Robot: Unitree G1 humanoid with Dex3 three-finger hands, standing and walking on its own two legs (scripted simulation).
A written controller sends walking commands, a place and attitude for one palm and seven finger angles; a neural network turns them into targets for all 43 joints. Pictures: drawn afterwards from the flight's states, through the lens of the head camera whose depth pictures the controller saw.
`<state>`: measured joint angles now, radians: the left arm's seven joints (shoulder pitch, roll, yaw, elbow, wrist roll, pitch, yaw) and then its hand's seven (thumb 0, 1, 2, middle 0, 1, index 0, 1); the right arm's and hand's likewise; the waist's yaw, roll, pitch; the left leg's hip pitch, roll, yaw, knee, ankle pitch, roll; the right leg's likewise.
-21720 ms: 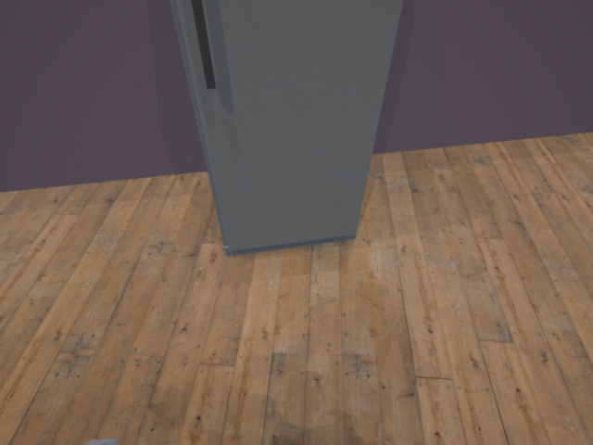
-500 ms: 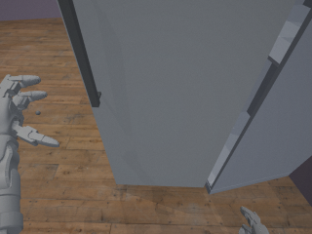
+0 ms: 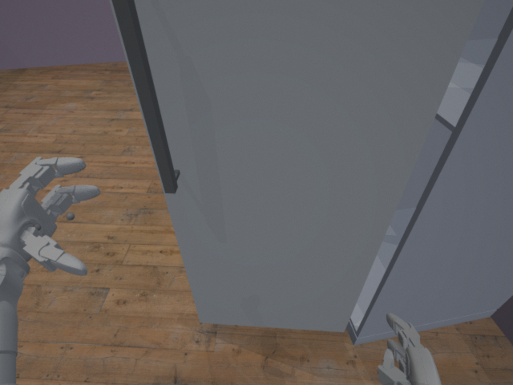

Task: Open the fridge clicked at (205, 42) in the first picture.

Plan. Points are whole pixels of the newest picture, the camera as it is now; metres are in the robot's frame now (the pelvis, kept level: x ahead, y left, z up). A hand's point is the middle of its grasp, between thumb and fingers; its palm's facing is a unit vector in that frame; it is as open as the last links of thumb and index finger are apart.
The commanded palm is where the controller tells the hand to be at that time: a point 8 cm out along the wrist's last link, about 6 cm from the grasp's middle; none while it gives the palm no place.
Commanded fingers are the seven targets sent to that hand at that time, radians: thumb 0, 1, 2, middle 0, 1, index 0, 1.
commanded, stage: draw the hand back to the body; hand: left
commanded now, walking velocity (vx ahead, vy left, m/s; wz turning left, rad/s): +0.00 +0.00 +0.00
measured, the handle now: (152, 92) +0.49 +0.24 +0.25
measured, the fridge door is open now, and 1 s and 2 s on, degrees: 75 75 75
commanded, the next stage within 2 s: step back with the hand held close in 1.28 s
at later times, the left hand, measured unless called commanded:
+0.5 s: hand (61, 245) +0.23 +0.29 +0.16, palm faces +0.49 -0.83 -0.29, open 12.8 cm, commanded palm +0.18 +0.31 +0.18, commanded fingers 0.00 0.21 0.57 -0.22 -0.70 -0.22 -0.70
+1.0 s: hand (65, 253) +0.22 +0.27 +0.17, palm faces +0.46 -0.81 -0.36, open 8.0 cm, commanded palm +0.17 +0.30 +0.18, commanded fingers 0.00 0.90 0.90 -0.20 -0.30 -0.20 -0.30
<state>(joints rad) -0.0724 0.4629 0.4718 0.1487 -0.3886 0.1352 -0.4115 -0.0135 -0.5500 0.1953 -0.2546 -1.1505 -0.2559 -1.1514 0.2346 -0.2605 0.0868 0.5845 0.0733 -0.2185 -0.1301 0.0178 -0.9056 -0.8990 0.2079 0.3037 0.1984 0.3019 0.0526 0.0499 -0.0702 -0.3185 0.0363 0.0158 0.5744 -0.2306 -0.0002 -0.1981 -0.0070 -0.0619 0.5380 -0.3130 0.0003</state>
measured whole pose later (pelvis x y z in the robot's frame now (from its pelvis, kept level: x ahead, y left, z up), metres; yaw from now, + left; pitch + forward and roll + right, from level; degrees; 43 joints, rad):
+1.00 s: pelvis +0.03 +0.00 +0.01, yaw -1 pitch -5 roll +0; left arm 0.44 0.34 0.34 -0.36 -0.08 -0.06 0.09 0.01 0.74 0.82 -0.22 -0.39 -0.22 -0.39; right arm 0.19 -0.23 0.03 0.64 -0.02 -0.12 -0.10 0.02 -0.91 -0.90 0.21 0.30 0.20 0.30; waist 0.09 0.05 0.00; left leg -0.13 0.02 0.04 0.41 -0.20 0.00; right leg -0.02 -0.02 -0.04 0.38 -0.28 0.01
